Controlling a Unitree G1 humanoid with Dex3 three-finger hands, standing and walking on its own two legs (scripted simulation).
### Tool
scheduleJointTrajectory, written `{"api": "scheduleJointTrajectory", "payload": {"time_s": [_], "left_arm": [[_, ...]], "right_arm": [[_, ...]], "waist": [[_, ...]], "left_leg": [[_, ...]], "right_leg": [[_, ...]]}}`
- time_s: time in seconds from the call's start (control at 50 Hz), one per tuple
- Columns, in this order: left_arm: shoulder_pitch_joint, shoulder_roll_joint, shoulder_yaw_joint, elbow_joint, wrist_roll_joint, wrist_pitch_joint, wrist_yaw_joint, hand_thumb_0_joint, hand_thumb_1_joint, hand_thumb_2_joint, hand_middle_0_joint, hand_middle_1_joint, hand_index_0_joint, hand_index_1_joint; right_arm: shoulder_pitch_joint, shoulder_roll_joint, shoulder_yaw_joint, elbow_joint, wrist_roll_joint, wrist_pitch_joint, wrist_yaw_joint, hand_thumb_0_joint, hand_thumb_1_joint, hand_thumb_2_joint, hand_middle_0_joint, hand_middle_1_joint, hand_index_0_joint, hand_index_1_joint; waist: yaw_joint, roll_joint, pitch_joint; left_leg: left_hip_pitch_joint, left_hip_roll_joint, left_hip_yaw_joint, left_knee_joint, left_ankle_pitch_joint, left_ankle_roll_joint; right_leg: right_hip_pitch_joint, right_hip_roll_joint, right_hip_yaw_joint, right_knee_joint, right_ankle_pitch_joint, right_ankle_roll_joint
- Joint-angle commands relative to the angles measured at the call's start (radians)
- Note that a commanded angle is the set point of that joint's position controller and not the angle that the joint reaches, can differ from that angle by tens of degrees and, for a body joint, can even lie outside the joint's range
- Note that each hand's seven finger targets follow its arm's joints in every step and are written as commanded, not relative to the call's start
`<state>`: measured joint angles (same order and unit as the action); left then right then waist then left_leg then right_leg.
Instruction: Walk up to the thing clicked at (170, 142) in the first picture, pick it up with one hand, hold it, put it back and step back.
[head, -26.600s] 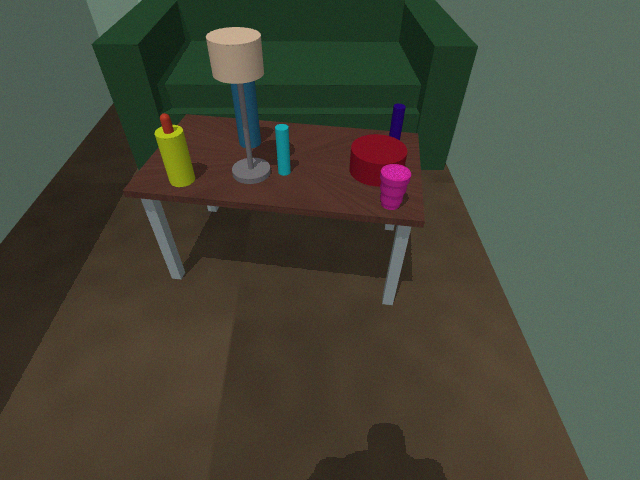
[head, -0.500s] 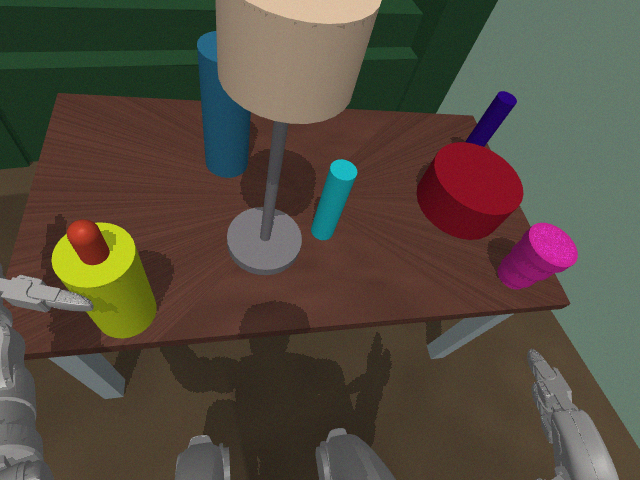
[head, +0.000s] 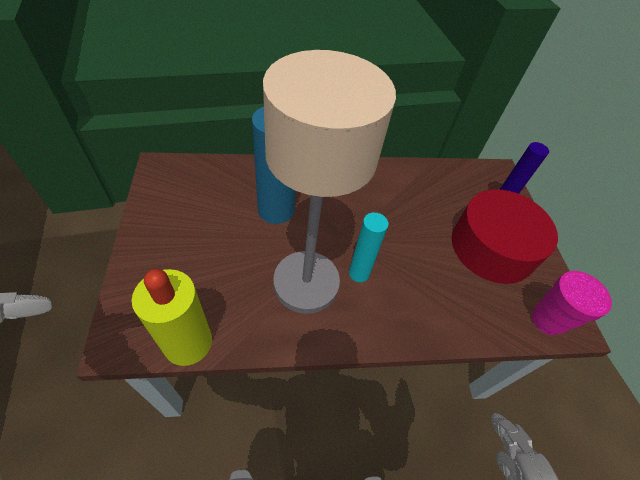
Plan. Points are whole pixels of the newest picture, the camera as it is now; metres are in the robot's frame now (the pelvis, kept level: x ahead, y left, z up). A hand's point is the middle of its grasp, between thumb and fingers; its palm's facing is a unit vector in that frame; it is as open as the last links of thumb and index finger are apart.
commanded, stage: home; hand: left
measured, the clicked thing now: (173, 313) +0.40 +0.21 -0.11
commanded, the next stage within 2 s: none
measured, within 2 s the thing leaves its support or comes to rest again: neither
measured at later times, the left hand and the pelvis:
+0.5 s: hand (127, 434) +0.22 +0.21 -0.03, palm faces +0.21 -0.94 -0.27, open 17.1 cm; pelvis +0.01 -0.01 +0.03, yaw +1 degrees
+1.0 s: hand out of the picture +0.15 +0.15 -0.03, palm faces +0.14 -0.95 -0.28, open 17.5 cm; pelvis -0.01 -0.03 +0.02, yaw +2 degrees
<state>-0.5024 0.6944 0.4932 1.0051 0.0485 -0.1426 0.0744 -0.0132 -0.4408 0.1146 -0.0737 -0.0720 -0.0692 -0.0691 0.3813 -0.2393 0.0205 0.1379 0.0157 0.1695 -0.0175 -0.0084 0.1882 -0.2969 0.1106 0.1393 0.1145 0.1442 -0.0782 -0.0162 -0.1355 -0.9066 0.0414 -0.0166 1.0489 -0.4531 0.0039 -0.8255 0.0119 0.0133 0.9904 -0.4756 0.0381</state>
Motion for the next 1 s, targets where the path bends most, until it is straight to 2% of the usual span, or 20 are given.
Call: {"api": "scheduleJointTrajectory", "payload": {"time_s": [0.0,0.04,0.08,0.1,0.14,0.18,0.24,0.32,0.42,0.44,0.46,0.5,0.52,0.56,0.58,0.6,0.72,0.82,0.88,0.98], "left_arm": [[-0.103,0.183,-0.037,-0.097,0.001,-0.02,0.009,0.0,-0.462,0.108,-0.059,-0.068,-0.058,-0.069],[-0.03,0.153,-0.07,-0.134,-0.009,0.011,0.0,0.0,-0.456,0.111,-0.06,-0.068,-0.059,-0.069],[0.0,0.11,-0.109,-0.204,-0.025,0.045,-0.011,0.0,-0.422,0.131,-0.064,-0.073,-0.063,-0.075],[0.014,0.131,-0.099,-0.256,-0.029,0.059,-0.01,0.0,-0.44,0.12,-0.062,-0.07,-0.061,-0.071],[0.069,0.071,-0.129,-0.335,-0.043,0.088,-0.018,0.0,-0.446,0.116,-0.061,-0.068,-0.06,-0.07],[0.083,0.003,-0.167,-0.451,-0.054,0.106,-0.021,0.0,-0.428,0.126,-0.063,-0.071,-0.061,-0.072],[0.201,-0.075,-0.208,-0.644,-0.073,0.111,-0.011,0.0,-0.424,0.129,-0.064,-0.072,-0.063,-0.073],[0.418,-0.101,-0.212,-0.881,-0.086,0.107,0.03,0.0,-0.471,0.103,-0.06,-0.066,-0.059,-0.067],[0.678,-0.236,-0.281,-0.962,-0.091,0.117,0.046,0.0,-0.51,0.083,-0.061,-0.065,-0.061,-0.065],[0.746,-0.287,-0.325,-0.96,-0.092,0.124,0.043,0.0,-0.526,0.076,-0.061,-0.065,-0.061,-0.065],[0.838,-0.243,-0.277,-0.974,-0.09,0.144,0.066,0.0,-0.522,0.075,-0.058,-0.061,-0.057,-0.062],[0.903,-0.401,-0.436,-1.018,-0.093,0.165,0.05,0.0,-0.492,0.092,-0.061,-0.066,-0.06,-0.067],[0.831,-0.364,-0.422,-1.092,-0.091,0.168,0.055,0.0,-0.533,0.066,-0.054,-0.056,-0.053,-0.056],[0.861,-0.389,-0.46,-1.06,-0.085,0.174,0.054,0.0,-0.524,0.072,-0.054,-0.057,-0.054,-0.058],[0.847,-0.343,-0.427,-1.106,-0.081,0.169,0.06,0.0,-0.513,0.077,-0.055,-0.058,-0.054,-0.059],[0.842,-0.362,-0.449,-1.097,-0.077,0.168,0.06,0.0,-0.519,0.074,-0.054,-0.056,-0.053,-0.057],[0.853,-0.334,-0.422,-1.153,-0.066,0.176,0.073,0.0,-0.554,0.054,-0.051,-0.052,-0.05,-0.052],[0.919,-0.402,-0.482,-1.098,-0.063,0.207,0.078,0.0,-0.562,0.05,-0.049,-0.051,-0.05,-0.051],[0.98,-0.401,-0.473,-1.061,-0.061,0.223,0.075,0.0,-0.547,0.059,-0.051,-0.053,-0.051,-0.053],[0.928,-0.376,-0.445,-1.092,-0.061,0.233,0.074,0.0,-0.55,0.058,-0.05,-0.054,-0.05,-0.053]], "right_arm": [[-0.057,-0.147,-0.041,-0.344,0.008,-0.075,-0.011,0.0,-0.43,-0.63,0.154,0.222,0.153,0.222],[0.104,-0.195,-0.093,-0.292,0.016,-0.059,-0.015,0.0,-0.489,-0.665,0.16,0.232,0.16,0.232],[0.166,-0.163,-0.078,-0.211,0.034,-0.052,-0.011,0.0,-0.512,-0.679,0.162,0.236,0.162,0.236],[0.173,-0.168,-0.097,-0.155,0.04,-0.051,-0.009,0.0,-0.537,-0.694,0.165,0.241,0.165,0.241],[0.15,-0.136,-0.082,-0.072,0.045,-0.057,0.001,0.0,-0.646,-0.757,0.176,0.259,0.176,0.259],[0.089,-0.113,-0.062,-0.105,0.051,-0.079,0.007,0.0,-0.668,-0.77,0.179,0.263,0.178,0.263],[0.006,-0.075,-0.01,-0.214,0.059,-0.108,0.002,0.0,-0.777,-0.834,0.19,0.282,0.19,0.282],[-0.076,-0.122,-0.055,-0.243,0.049,-0.122,-0.033,0.0,-0.818,-0.858,0.194,0.289,0.194,0.289],[0.003,-0.091,-0.065,-0.173,0.037,-0.118,-0.058,0.0,-0.777,-0.834,0.19,0.282,0.19,0.282],[0.013,-0.079,-0.062,-0.171,0.035,-0.116,-0.058,0.0,-0.789,-0.841,0.191,0.284,0.191,0.284],[-0.027,-0.116,-0.062,0.109,0.043,-0.105,-0.075,0.0,-0.775,-0.832,0.189,0.281,0.189,0.281],[-0.049,-0.092,-0.042,0.05,0.041,-0.122,-0.086,0.0,-0.801,-0.848,0.192,0.286,0.192,0.285],[-0.062,-0.098,-0.049,0.053,0.037,-0.132,-0.09,0.0,-0.855,-0.88,0.198,0.295,0.197,0.295],[-0.096,-0.096,-0.049,0.084,0.036,-0.145,-0.099,0.0,-0.868,-0.887,0.199,0.297,0.199,0.297],[-0.103,-0.1,-0.051,0.095,0.033,-0.152,-0.108,0.0,-0.862,-0.883,0.198,0.296,0.198,0.296],[-0.115,-0.097,-0.05,0.1,0.03,-0.16,-0.112,0.0,-0.87,-0.888,0.199,0.297,0.199,0.297],[-0.147,-0.095,-0.05,0.144,0.012,-0.207,-0.138,0.0,-0.881,-0.896,0.2,0.3,0.2,0.3],[-0.168,-0.089,-0.042,0.167,0.007,-0.244,-0.142,0.0,-0.876,-0.893,0.2,0.298,0.2,0.298],[-0.172,-0.087,-0.043,0.177,0.007,-0.26,-0.138,0.0,-0.876,-0.892,0.2,0.298,0.2,0.298],[-0.185,-0.085,-0.043,0.182,0.009,-0.282,-0.133,0.0,-0.89,-0.901,0.201,0.301,0.201,0.301]], "waist": [[0.018,0.072,-0.424],[0.0,0.1,-0.386],[-0.009,0.097,-0.312],[-0.006,0.092,-0.279],[0.011,0.14,-0.189],[0.027,0.166,-0.174],[0.06,0.181,-0.213],[0.108,0.158,-0.234],[0.099,0.115,-0.2],[0.091,0.1,-0.176],[0.1,0.124,-0.097],[0.065,0.046,-0.063],[0.06,0.062,-0.079],[0.041,0.036,-0.012],[0.049,0.029,-0.016],[0.03,0.0,0.001],[0.053,0.02,-0.102],[0.058,0.025,-0.037],[0.071,-0.001,-0.016],[0.07,-0.022,0.024]], "left_leg": [[0.409,-0.006,0.005,-0.177,0.415,-0.006],[0.478,-0.008,0.01,-0.198,0.469,-0.016],[0.498,-0.013,0.012,-0.211,0.471,-0.015],[0.478,-0.018,0.014,-0.213,0.451,-0.01],[0.443,-0.02,0.019,-0.239,0.385,-0.013],[0.458,-0.01,0.005,-0.277,0.354,-0.023],[0.486,-0.015,0.015,-0.293,0.37,-0.025],[0.482,-0.023,0.02,-0.291,0.375,-0.023],[0.471,-0.024,0.029,-0.287,0.339,-0.016],[0.462,-0.024,0.031,-0.289,0.33,-0.015],[0.461,-0.025,0.01,-0.293,0.299,-0.013],[0.441,-0.027,0.019,-0.287,0.258,-0.003],[0.433,-0.03,0.023,-0.285,0.228,-0.002],[0.406,-0.029,0.03,-0.283,0.178,0.004],[0.397,-0.03,0.037,-0.271,0.162,0.008],[0.388,-0.03,0.042,-0.261,0.145,0.014],[0.412,-0.037,0.039,-0.238,0.151,0.017],[0.391,-0.037,0.034,-0.266,0.061,0.012],[0.36,-0.039,0.034,-0.258,0.079,0.012],[0.33,-0.034,0.038,-0.251,0.035,0.014]], "right_leg": [[0.236,0.018,-0.04,-0.151,0.355,-0.047],[0.22,0.02,-0.05,-0.165,0.388,-0.048],[0.187,0.02,-0.056,-0.184,0.398,-0.041],[0.172,0.016,-0.056,-0.188,0.397,-0.039],[0.135,0.015,-0.061,-0.193,0.334,-0.048],[0.134,0.017,-0.074,-0.202,0.277,-0.056],[0.227,0.009,-0.069,-0.213,0.297,-0.059],[0.313,0.0,-0.055,-0.208,0.322,-0.055],[0.321,-0.002,-0.049,-0.206,0.31,-0.051],[0.309,0.0,-0.052,-0.207,0.304,-0.049],[0.307,0.013,-0.067,-0.232,0.281,-0.051],[0.282,0.011,-0.062,-0.25,0.259,-0.045],[0.274,0.008,-0.059,-0.248,0.236,-0.045],[0.23,0.008,-0.058,-0.262,0.194,-0.041],[0.233,0.003,-0.05,-0.272,0.185,-0.036],[0.221,0.001,-0.043,-0.281,0.178,-0.031],[0.272,-0.007,-0.028,-0.269,0.18,-0.033],[0.241,-0.004,-0.039,-0.284,0.071,-0.04],[0.247,-0.004,-0.047,-0.289,0.083,-0.037],[0.227,-0.011,-0.02,-0.311,0.022,-0.031]]}}
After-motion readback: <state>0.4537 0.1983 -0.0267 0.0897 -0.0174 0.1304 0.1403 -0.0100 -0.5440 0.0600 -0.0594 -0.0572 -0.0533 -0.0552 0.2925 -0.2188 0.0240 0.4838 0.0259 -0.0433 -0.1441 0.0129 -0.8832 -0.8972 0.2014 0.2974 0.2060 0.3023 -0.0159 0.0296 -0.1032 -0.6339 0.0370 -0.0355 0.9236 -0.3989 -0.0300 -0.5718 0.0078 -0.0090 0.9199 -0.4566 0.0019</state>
